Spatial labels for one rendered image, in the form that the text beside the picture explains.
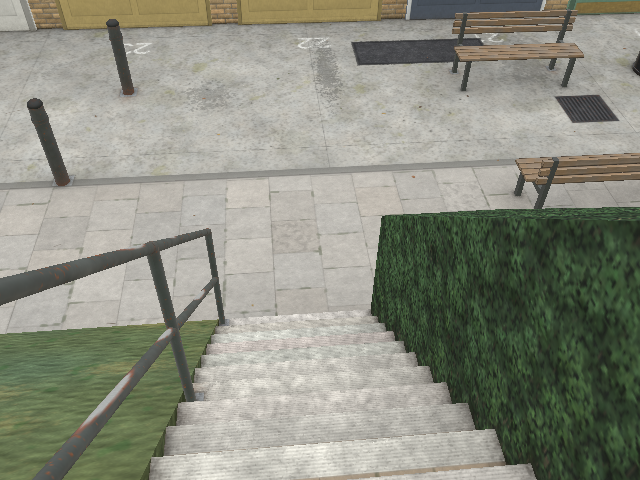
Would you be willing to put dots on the stairs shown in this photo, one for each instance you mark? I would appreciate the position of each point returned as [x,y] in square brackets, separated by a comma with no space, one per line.
[323,396]

